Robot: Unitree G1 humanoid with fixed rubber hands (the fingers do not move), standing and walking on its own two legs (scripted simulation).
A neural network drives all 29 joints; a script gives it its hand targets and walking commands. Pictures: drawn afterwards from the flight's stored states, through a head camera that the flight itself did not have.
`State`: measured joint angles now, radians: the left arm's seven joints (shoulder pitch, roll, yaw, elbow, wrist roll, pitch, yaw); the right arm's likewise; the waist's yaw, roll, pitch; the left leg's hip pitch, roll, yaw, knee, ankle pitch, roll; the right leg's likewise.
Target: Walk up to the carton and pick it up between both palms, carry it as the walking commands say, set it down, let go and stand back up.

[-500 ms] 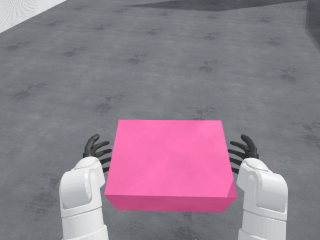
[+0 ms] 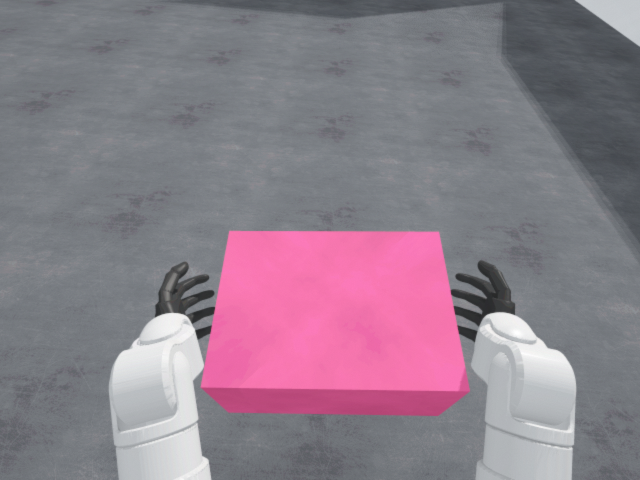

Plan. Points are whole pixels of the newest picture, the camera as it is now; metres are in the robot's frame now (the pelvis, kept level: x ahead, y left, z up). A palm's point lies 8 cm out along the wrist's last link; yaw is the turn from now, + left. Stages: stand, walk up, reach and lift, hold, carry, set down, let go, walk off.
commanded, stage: carry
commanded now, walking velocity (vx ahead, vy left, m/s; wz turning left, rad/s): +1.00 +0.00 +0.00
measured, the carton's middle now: (333, 322) +0.33 +0.00 +0.02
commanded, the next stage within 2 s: none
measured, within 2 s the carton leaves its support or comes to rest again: neither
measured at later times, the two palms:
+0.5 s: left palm (255, 219) +0.43 +0.12 +0.11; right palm (509, 243) +0.43 -0.24 +0.09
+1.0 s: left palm (254, 124) +0.74 +0.16 +0.07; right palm (433, 121) +0.76 -0.20 +0.09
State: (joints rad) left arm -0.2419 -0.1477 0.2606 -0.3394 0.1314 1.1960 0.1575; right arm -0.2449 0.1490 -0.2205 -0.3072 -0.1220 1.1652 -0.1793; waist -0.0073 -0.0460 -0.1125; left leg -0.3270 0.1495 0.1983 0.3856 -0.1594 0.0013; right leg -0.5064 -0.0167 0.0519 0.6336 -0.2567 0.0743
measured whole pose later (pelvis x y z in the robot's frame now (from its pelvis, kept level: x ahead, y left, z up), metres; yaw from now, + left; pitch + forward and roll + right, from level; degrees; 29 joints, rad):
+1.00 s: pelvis +0.49 -0.03 -0.02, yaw +2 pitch +5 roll -2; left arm -0.13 -0.13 0.22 -0.41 0.11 1.20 0.13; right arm -0.17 0.14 -0.17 -0.38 -0.12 1.19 -0.17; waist -0.01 -0.02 -0.13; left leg 0.00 0.06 0.09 0.35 -0.44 -0.01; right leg -0.63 -0.06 0.01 0.64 -0.17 0.05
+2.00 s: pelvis +1.35 -0.02 -0.02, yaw +0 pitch +7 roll -1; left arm -0.05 -0.13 0.17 -0.48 0.10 1.18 0.16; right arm -0.11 0.13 -0.14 -0.44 -0.11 1.17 -0.16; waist -0.01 0.03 -0.09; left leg -0.28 0.06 0.12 0.59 -0.35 0.00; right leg -0.34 -0.05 -0.09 1.14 -0.44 0.04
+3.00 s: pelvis +2.16 -0.05 +0.00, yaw +2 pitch +7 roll +4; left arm -0.05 -0.13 0.16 -0.54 0.09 1.17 0.15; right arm -0.10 0.13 -0.14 -0.50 -0.10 1.15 -0.17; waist 0.00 -0.04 -0.04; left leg -0.33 -0.03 0.12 0.53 -0.27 0.04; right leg -0.21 -0.05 -0.12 0.42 -0.28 -0.05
